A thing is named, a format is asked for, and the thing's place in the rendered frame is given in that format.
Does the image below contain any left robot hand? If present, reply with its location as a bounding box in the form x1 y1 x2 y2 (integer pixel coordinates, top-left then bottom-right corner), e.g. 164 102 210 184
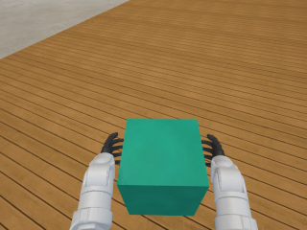
101 132 124 165

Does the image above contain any right robot hand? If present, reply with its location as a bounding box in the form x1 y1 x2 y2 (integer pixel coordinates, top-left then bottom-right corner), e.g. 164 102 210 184
201 134 225 168

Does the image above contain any robot left forearm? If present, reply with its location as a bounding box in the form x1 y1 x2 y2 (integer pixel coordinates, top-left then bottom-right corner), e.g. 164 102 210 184
69 152 115 230

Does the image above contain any robot right forearm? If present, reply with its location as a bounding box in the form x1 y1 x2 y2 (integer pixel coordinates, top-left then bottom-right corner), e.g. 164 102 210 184
210 155 258 230

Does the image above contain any carton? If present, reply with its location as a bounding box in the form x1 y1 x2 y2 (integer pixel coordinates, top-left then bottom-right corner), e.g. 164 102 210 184
116 119 209 217

